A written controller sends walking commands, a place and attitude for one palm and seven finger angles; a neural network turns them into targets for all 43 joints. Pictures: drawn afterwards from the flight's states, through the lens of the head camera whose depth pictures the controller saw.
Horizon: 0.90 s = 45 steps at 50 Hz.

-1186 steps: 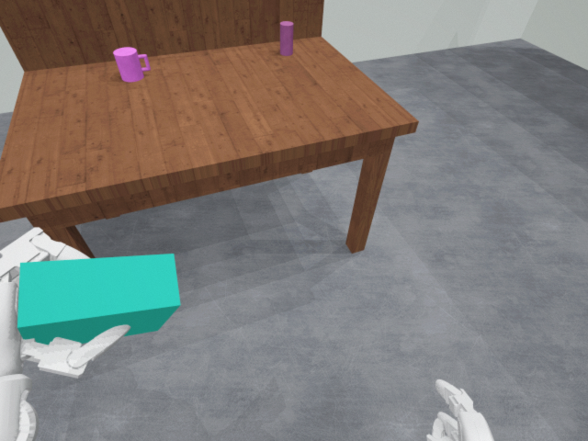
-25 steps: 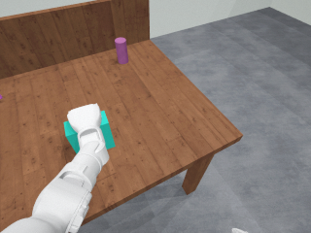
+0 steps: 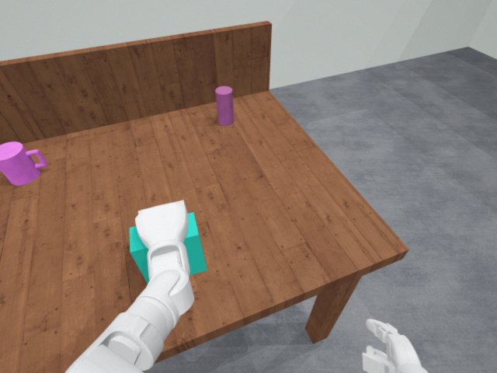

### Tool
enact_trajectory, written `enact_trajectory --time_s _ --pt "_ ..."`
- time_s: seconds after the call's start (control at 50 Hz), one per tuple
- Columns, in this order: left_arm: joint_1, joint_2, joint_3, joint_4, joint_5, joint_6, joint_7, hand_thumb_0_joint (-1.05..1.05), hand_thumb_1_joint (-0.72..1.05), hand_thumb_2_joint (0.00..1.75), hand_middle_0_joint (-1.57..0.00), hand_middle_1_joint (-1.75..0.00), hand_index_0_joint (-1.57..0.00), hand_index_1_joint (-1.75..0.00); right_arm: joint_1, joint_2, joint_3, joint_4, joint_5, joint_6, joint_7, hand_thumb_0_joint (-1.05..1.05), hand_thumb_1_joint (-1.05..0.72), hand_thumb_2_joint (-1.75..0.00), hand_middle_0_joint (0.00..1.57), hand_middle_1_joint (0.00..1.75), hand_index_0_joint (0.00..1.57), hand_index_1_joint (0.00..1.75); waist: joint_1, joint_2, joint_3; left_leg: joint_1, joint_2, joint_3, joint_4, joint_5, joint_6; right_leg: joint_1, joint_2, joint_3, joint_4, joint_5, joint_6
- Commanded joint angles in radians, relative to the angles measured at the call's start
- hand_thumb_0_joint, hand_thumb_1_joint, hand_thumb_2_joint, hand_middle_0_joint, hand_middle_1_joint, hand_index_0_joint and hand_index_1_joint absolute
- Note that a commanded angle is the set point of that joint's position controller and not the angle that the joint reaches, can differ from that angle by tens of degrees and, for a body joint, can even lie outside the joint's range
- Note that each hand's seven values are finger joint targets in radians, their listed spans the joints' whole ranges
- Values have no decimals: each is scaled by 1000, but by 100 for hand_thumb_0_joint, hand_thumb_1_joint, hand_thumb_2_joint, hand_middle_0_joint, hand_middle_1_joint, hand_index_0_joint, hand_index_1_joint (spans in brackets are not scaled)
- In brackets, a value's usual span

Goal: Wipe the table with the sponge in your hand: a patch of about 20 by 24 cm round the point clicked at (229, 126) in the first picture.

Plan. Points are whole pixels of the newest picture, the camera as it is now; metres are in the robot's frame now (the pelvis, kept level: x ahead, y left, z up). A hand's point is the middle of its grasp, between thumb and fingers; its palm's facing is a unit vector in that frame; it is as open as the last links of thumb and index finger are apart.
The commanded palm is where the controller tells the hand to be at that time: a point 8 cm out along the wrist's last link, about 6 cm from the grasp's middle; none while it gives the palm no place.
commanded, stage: wipe back along the third lane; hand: left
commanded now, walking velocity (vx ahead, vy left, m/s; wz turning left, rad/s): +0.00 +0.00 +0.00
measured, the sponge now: (173, 256) +0.34 +0.19 -0.05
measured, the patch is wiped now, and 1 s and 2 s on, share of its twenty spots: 1.00 1.00 1.00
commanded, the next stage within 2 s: slide back across to the middle lane in 1.64 s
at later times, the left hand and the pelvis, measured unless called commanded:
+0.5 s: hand (179, 258) +0.31 +0.16 +0.00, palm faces -0.03 -0.03 -1.00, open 9.5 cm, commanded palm +0.25 +0.13 +0.03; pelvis -0.02 -0.01 +0.00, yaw +0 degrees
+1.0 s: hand (183, 272) +0.28 +0.15 +0.00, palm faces -0.03 -0.06 -1.00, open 9.5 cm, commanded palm +0.23 +0.13 +0.03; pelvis -0.02 -0.02 +0.00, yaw -1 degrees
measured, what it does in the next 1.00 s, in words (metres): stands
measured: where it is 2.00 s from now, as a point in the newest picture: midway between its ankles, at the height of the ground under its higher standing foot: outside the picture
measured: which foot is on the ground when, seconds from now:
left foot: down 0.00-1.00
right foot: down 0.00-1.00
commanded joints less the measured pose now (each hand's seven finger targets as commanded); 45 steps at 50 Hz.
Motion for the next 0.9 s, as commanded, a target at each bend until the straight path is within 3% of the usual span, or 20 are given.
enact_trajectory --time_s 0.0,0.06,0.1,0.16,0.2,0.24,0.26,0.3,0.36,0.4,0.46,0.5,0.56,0.6,0.64,0.66,0.74,0.76,0.8,0.88 --pt "-67 -75 -51 -94 -31 -6 -56 0 10 130 -120 -160 -120 -160 -133 -114 -32 -149 3 -32 3 0 -90 -90 20 30 20 30 -29 -135 -171 97 -61 93 -47 383 46 149 62 -99 -26 489 -98" --pt "-46 -43 -16 -97 -31 2 -54 0 10 130 -120 -160 -120 -160 -149 -117 -30 -147 3 -33 0 0 -90 -90 20 30 20 30 -12 -149 -142 84 -60 88 -61 341 45 138 68 -98 -37 430 -100" --pt "-98 -78 -59 -101 -29 1 -51 0 10 130 -120 -160 -120 -160 -149 -111 -28 -145 6 -34 -1 0 -90 -90 20 30 20 30 -33 -138 -126 91 -61 89 -61 319 47 116 67 -99 -38 397 -98" --pt "-66 -56 -30 -93 -33 3 -49 0 10 130 -120 -160 -120 -160 -161 -114 -27 -146 6 -36 -1 0 -90 -90 20 30 20 30 -8 -133 -129 83 -63 85 -71 289 44 115 72 -96 -43 347 -103" --pt "-104 -80 -63 -88 -31 0 -48 0 10 130 -120 -160 -120 -160 -158 -109 -26 -147 8 -35 -2 0 -90 -90 20 30 20 30 -28 -146 -115 82 -64 84 -70 267 46 102 71 -98 -45 317 -100" --pt "-91 -105 -83 -80 -28 -2 -49 0 10 130 -120 -160 -120 -160 -161 -106 -25 -149 8 -38 0 0 -90 -90 20 30 20 30 -23 -135 -121 83 -65 85 -72 258 48 100 72 -96 -46 300 -102" --pt "-68 -76 -48 -77 -32 -3 -48 0 10 130 -120 -160 -120 -160 -162 -109 -28 -150 8 -39 2 0 -90 -90 20 30 20 30 -7 -142 -126 75 -63 81 -77 252 45 103 75 -96 -50 282 -104" --pt "-77 -117 -92 -84 -30 -8 -46 0 10 130 -120 -160 -120 -160 -162 -104 -27 -152 9 -38 4 0 -90 -90 20 30 20 30 -23 -144 -124 80 -65 83 -71 249 48 98 74 -97 -46 282 -102" --pt "0 -96 -64 -100 -41 -9 -45 0 10 130 -120 -160 -120 -160 -174 -107 -31 -159 8 -39 11 0 -90 -90 20 30 20 30 7 -155 -144 73 -65 83 -75 251 47 121 76 -92 -49 285 -106" --pt "-52 -110 -89 -111 -45 -8 -42 0 10 130 -120 -160 -120 -160 -174 -104 -26 -158 13 -38 10 0 -90 -90 20 30 20 30 -20 -153 -100 70 -66 86 -76 221 49 100 73 -93 -57 252 -99" --pt "-8 -59 -36 -115 -51 -2 -40 0 10 130 -120 -160 -120 -160 -186 -110 -27 -156 13 -42 5 0 -90 -90 20 30 20 30 8 -159 -97 64 -65 85 -91 197 46 107 76 -85 -72 209 -101" --pt "-40 -114 -96 -113 -50 2 -42 0 10 130 -120 -160 -120 -160 -187 -101 -23 -160 18 -44 5 0 -90 -90 20 30 20 30 -17 -163 -68 68 -68 89 -90 181 51 91 74 -86 -77 188 -96" --pt "35 -79 -57 -128 -54 4 -44 0 10 130 -120 -160 -120 -160 -196 -108 -27 -162 16 -48 9 0 -90 -90 20 30 20 30 16 -162 -102 71 -69 91 -93 198 48 120 75 -79 -76 211 -101" --pt "45 -107 -92 -151 -54 0 -48 0 10 130 -120 -160 -120 -160 -197 -102 -26 -168 19 -47 12 0 -90 -90 20 30 20 30 1 -170 -88 77 -70 93 -86 203 50 122 72 -81 -74 221 -97" --pt "95 -124 -111 -172 -53 3 -54 0 10 130 -120 -160 -120 -160 -203 -101 -25 -175 19 -46 18 0 -90 -90 20 30 20 30 8 -170 -90 84 -70 98 -86 222 50 136 70 -77 -73 255 -98" --pt "115 -94 -80 -193 -55 3 -56 0 10 130 -120 -160 -120 -160 -211 -107 -27 -178 19 -46 20 0 -90 -90 20 30 20 30 21 -175 -102 83 -67 93 -89 226 49 143 74 -75 -74 255 -101" --pt "132 -112 -110 -232 -56 6 -55 0 10 130 -120 -160 -120 -160 -222 -101 -23 -184 22 -47 23 0 -90 -90 20 30 20 30 11 -174 -67 87 -69 99 -90 220 50 140 71 -73 -75 264 -96" --pt "145 -68 -64 -240 -58 8 -52 0 10 130 -120 -160 -120 -160 -225 -108 -27 -178 21 -49 21 0 -90 -90 20 30 20 30 24 -187 -74 85 -67 97 -94 218 48 146 73 -69 -80 257 -97" --pt "129 -91 -93 -252 -55 13 -50 0 10 130 -120 -160 -120 -160 -233 -101 -21 -184 24 -49 19 0 -90 -90 20 30 20 30 12 -170 -49 89 -70 99 -94 208 49 133 71 -72 -81 245 -94" --pt "86 -59 -66 -232 -38 22 -48 0 10 130 -120 -160 -120 -160 -229 -104 -19 -173 21 -54 9 0 -90 -90 20 30 20 30 14 -152 -60 97 -71 101 -97 200 48 124 72 -67 -79 226 -96"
